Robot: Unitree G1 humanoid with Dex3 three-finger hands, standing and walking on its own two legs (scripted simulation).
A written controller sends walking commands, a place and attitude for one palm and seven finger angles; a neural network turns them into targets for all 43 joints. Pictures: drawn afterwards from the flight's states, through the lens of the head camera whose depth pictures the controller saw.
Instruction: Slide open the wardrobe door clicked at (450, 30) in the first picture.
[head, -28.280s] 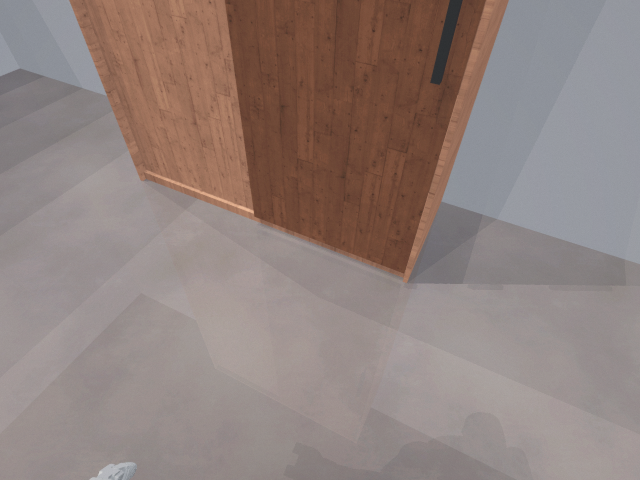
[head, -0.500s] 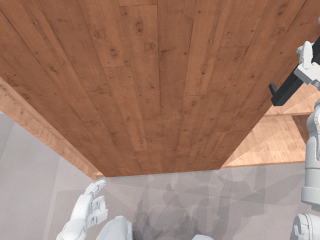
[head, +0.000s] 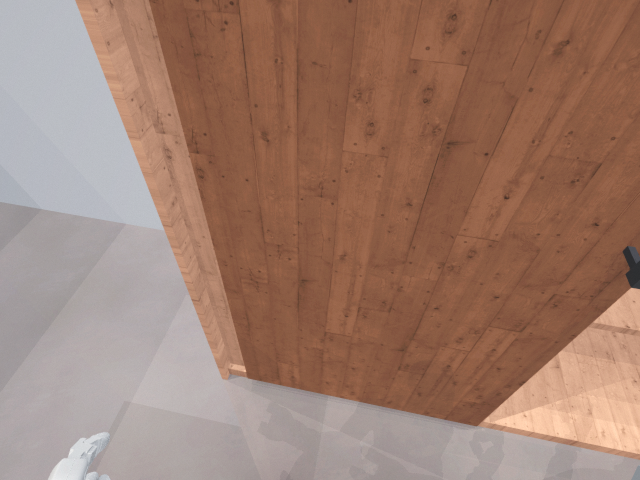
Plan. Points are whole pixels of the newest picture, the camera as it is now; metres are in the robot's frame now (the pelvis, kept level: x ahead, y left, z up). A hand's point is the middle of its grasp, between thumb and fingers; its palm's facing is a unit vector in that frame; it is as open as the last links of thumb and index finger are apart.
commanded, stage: stop walking and hold the door there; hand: right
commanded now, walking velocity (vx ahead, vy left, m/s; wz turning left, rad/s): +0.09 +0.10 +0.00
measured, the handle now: out of the picture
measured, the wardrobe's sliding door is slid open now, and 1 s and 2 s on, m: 0.60 0.60 0.60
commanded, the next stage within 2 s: loosen the grip on the handle in 1.90 s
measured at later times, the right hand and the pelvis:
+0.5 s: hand out of the picture +0.39 -0.34 +0.22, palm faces +0.56 +0.80 -0.19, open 6.9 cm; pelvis -0.04 -0.01 +0.00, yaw +5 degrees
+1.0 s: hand out of the picture +0.38 -0.36 +0.21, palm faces +0.39 +0.90 -0.21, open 6.5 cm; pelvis -0.07 -0.10 +0.00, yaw +0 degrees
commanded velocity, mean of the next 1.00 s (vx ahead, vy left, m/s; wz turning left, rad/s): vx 0.05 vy -0.06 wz -0.08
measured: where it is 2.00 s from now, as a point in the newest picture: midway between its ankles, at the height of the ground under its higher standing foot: outside the picture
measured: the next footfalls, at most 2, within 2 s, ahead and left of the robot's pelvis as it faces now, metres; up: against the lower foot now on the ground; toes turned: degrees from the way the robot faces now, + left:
left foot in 0.34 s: -0.01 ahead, +0.10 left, +0.00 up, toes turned +10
right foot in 1.02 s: -0.04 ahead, -0.26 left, +0.00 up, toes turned -2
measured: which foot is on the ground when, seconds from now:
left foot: down 0.00-0.02, up 0.04-0.32, down 0.34-1.00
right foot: down 0.00-0.74, up 0.76-1.00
